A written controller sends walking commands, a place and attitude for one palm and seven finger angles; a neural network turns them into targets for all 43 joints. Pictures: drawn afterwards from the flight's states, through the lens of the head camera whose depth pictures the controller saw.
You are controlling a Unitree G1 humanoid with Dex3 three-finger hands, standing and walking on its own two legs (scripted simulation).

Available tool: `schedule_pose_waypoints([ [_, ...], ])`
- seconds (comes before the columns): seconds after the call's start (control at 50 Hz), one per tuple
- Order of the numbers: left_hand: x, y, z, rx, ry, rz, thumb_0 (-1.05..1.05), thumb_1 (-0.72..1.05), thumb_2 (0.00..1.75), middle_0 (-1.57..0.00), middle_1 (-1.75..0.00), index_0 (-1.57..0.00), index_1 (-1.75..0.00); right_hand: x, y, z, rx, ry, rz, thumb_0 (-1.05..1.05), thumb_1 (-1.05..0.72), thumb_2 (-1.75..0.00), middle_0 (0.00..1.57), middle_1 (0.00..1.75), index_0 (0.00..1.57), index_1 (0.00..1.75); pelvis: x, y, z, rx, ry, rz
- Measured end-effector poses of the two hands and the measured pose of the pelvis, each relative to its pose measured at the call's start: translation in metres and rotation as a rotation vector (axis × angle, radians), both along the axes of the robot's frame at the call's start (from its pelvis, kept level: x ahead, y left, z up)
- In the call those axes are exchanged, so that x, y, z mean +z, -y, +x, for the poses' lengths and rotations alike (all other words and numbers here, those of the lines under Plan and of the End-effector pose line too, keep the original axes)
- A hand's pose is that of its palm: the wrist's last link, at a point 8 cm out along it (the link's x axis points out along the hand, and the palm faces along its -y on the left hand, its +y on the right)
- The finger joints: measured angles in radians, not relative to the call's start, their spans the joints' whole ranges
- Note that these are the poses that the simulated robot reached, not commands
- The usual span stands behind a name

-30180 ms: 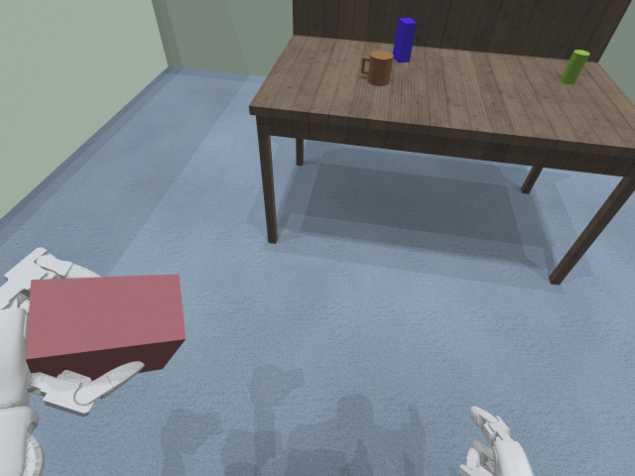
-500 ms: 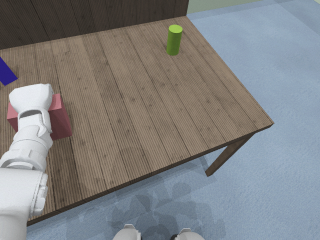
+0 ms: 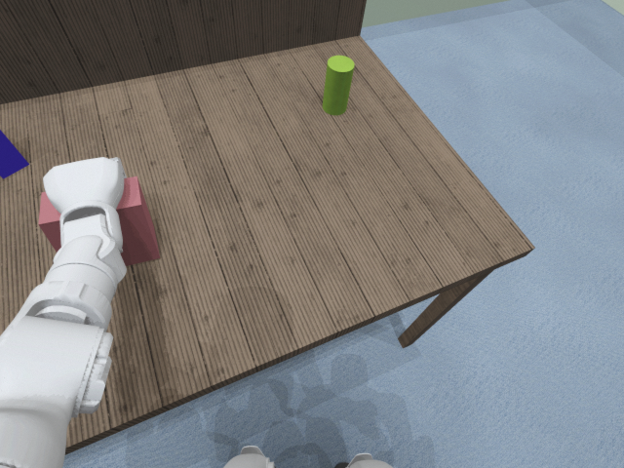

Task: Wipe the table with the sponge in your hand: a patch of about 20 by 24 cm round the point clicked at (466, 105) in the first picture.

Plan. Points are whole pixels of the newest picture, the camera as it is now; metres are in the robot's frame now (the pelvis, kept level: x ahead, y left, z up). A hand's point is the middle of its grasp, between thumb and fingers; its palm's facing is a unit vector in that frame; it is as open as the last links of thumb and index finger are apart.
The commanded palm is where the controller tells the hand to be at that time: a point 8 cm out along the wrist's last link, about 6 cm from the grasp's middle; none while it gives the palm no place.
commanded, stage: slide across to the middle lane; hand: left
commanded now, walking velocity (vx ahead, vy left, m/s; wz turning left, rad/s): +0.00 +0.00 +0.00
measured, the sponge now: (109, 236) +0.44 +0.29 -0.04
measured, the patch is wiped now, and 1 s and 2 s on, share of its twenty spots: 0.45 0.65 0.85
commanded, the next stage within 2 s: wipe back along the middle lane in 0.26 s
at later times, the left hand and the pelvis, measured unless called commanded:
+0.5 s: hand (135, 205) +0.47 +0.25 +0.00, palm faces -0.16 +0.00 -0.99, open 10.4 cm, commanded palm +0.45 +0.22 +0.05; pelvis +0.02 -0.01 +0.01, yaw +0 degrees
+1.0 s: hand (143, 238) +0.41 +0.23 +0.00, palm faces -0.10 +0.00 -0.99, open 10.4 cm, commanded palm +0.38 +0.20 +0.03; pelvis +0.01 -0.01 +0.01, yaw +0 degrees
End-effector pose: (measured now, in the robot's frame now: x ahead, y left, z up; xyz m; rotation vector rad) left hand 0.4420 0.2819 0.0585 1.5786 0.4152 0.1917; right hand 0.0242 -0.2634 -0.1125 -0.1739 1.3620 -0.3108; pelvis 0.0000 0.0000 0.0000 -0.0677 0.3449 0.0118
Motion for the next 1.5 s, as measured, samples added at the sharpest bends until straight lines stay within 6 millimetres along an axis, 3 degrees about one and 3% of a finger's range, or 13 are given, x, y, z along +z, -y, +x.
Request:
schedule_pose_waypoints([
  [0.26, 0.000, 0.030, 0.013, 0.001, -0.003, -0.009, 0.00, -0.52, 1.04, -0.68, -1.33, -0.71, -1.33, 0.002, 0.004, 0.033, 0.016, 0.048, 0.027, 0.00, -0.91, -0.90, 0.20, 0.30, 0.20, 0.30, 0.005, 0.006, 0.013, -0.009, 0.005, 0.011],
  [0.54, -0.002, 0.043, 0.014, -0.001, -0.011, -0.004, 0.00, -0.52, 1.04, -0.67, -1.33, -0.70, -1.34, 0.006, 0.021, 0.033, 0.002, 0.025, 0.015, 0.00, -0.91, -0.90, 0.20, 0.30, 0.20, 0.30, 0.009, 0.015, 0.021, -0.013, 0.012, 0.018],
  [0.7, -0.003, 0.050, -0.003, -0.016, 0.015, -0.012, 0.00, -0.51, 1.04, -0.66, -1.35, -0.69, -1.35, 0.006, 0.018, 0.040, 0.001, 0.046, 0.037, 0.01, -0.91, -0.90, 0.20, 0.30, 0.20, 0.30, 0.012, 0.015, 0.023, -0.017, 0.035, 0.022],
  [1.04, -0.004, 0.065, -0.045, -0.028, 0.044, -0.005, 0.00, -0.50, 1.04, -0.65, -1.36, -0.67, -1.37, 0.009, -0.001, 0.087, 0.082, 0.185, 0.070, 0.01, -0.91, -0.90, 0.20, 0.30, 0.20, 0.30, 0.013, 0.011, 0.009, -0.001, 0.084, 0.029],
  [1.5, -0.006, 0.089, -0.082, -0.019, 0.070, -0.006, 0.00, -0.50, 1.04, -0.64, -1.36, -0.67, -1.37, 0.011, -0.001, 0.096, 0.097, 0.216, 0.095, 0.01, -0.91, -0.90, 0.20, 0.30, 0.20, 0.30, 0.015, 0.019, 0.005, 0.001, 0.135, 0.039],
])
